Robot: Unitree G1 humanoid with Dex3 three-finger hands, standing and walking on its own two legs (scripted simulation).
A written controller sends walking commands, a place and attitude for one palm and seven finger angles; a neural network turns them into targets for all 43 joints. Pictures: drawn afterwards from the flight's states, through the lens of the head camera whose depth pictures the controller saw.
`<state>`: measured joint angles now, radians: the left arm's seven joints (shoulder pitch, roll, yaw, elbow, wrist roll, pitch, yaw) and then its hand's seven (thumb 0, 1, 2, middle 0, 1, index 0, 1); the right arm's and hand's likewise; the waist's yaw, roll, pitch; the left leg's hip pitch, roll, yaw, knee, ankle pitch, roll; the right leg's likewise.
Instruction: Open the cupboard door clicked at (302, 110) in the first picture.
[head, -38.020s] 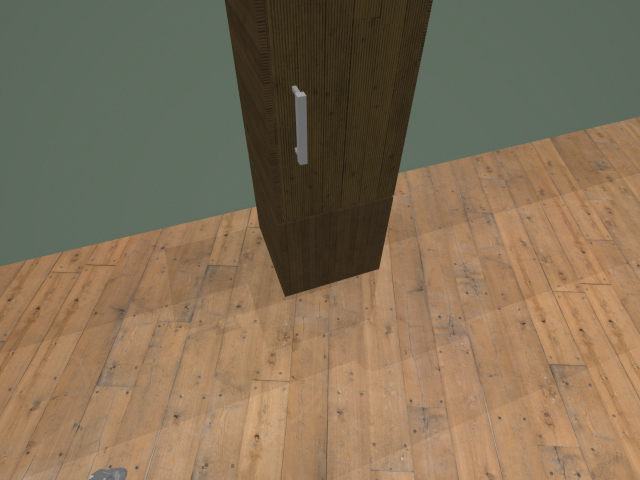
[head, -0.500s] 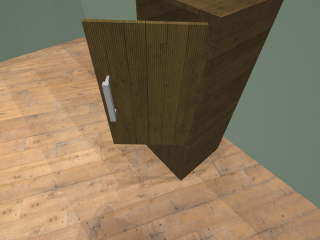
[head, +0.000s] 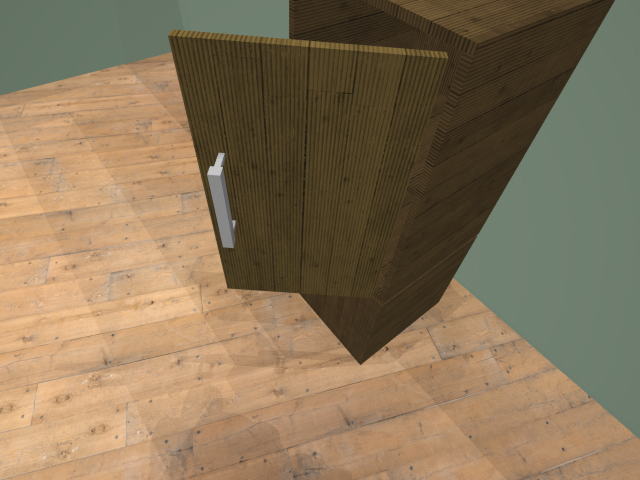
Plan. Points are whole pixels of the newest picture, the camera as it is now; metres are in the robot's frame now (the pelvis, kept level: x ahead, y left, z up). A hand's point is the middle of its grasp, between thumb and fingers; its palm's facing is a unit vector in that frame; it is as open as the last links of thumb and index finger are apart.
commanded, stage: come to a stop and stand still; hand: left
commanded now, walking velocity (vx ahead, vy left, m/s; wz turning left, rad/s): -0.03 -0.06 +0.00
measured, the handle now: (225, 203) +0.53 +0.21 -0.02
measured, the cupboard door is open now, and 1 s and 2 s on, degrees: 49 49 49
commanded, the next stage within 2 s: look again from close up in 0.62 s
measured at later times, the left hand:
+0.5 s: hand out of the picture +0.00 +0.19 -0.18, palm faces +0.02 -0.98 -0.20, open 7.3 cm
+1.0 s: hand out of the picture -0.03 +0.17 -0.18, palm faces +0.03 -0.99 -0.14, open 7.3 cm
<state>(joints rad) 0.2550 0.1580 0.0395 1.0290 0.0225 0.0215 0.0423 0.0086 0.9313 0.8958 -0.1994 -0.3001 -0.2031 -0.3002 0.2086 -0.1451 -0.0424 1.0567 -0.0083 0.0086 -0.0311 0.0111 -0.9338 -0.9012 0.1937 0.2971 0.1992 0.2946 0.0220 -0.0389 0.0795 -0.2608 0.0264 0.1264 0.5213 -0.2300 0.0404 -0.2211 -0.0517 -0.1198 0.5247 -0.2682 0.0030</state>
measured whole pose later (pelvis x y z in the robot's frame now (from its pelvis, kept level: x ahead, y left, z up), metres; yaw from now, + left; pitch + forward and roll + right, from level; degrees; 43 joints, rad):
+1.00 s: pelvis -0.01 +0.02 +0.00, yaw +1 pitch -1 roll -1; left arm 0.35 0.14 -0.01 1.06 0.02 0.00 0.03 0.00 0.91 0.90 -0.20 -0.30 -0.20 -0.30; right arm 0.30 -0.14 0.00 1.09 -0.01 -0.01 -0.01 0.01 -0.92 -0.90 0.19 0.30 0.20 0.29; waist -0.01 -0.03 0.01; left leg -0.26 0.00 0.13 0.46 -0.18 0.06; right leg -0.22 -0.07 -0.12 0.46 -0.21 0.02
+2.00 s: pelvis +0.00 -0.02 -0.10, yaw +6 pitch +16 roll -3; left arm 0.36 0.29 0.23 0.03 -0.32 -0.43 -0.42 0.01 0.31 0.64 -0.24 -0.68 -0.24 -0.68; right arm 0.14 -0.21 0.02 0.56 0.04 -0.22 -0.05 0.01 -0.90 -0.90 0.20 0.30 0.20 0.30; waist 0.04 0.03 -0.13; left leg -1.01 0.03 -0.05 1.24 -0.51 0.00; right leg -0.89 0.03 -0.14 1.19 -0.58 -0.06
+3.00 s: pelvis +0.00 +0.02 -0.06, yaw +5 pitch +14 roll -4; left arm -0.02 0.46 0.43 0.39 -0.37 -0.29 -0.55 -0.01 -0.49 0.30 -0.30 -1.20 -0.30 -1.20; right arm 0.29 -0.28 0.03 0.53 0.05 -0.19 -0.06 0.01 -0.90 -0.90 0.20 0.30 0.21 0.30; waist -0.02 0.02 -0.11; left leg -0.86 0.01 0.02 1.05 -0.44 0.06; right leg -0.75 0.01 -0.08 0.98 -0.48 0.00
